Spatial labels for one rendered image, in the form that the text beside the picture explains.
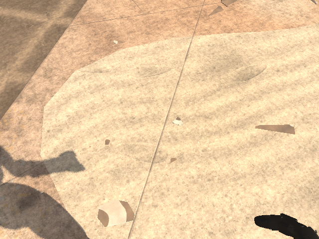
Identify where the robot right hand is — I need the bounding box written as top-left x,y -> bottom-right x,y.
254,213 -> 319,239

